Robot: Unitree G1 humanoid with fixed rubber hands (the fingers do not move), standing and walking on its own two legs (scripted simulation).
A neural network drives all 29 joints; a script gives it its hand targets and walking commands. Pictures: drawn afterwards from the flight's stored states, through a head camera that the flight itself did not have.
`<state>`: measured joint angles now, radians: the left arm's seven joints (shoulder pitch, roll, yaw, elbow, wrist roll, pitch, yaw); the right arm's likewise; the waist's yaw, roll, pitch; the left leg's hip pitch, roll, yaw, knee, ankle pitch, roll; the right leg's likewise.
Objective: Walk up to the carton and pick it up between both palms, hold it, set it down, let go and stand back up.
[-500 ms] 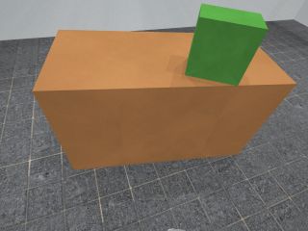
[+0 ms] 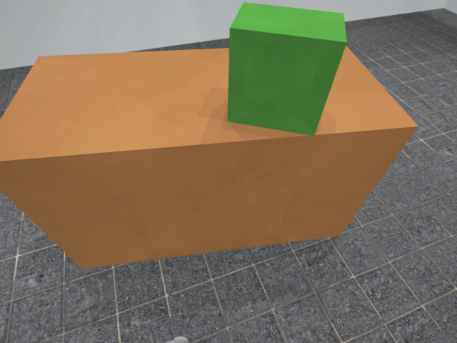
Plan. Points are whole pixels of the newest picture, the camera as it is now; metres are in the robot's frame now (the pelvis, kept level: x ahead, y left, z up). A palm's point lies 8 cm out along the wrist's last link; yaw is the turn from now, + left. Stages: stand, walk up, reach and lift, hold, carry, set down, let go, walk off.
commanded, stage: walk up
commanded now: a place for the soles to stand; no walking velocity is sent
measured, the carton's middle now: (280, 72) +0.77 -0.14 +0.08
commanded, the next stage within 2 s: none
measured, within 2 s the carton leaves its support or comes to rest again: neither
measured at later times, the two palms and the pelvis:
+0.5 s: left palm out of the picture +0.08 +0.15 -0.10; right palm out of the picture +0.06 -0.50 -0.09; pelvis +0.04 -0.16 +0.00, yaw +0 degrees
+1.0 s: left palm out of the picture +0.15 +0.15 -0.11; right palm out of the picture +0.18 -0.48 -0.09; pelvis +0.09 -0.16 +0.00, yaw +3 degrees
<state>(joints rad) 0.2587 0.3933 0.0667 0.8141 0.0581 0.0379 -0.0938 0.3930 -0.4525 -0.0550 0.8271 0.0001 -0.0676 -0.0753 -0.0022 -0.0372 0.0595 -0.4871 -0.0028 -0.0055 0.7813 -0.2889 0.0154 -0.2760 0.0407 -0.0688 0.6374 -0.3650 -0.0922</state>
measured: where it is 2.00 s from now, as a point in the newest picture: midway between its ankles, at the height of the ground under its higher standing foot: outside the picture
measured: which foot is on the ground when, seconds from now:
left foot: up 0.00-0.02, down 0.04-0.34, up 0.36-0.82, down 0.84-1.00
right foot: down 0.00-0.06, up 0.08-0.32, down 0.34-1.00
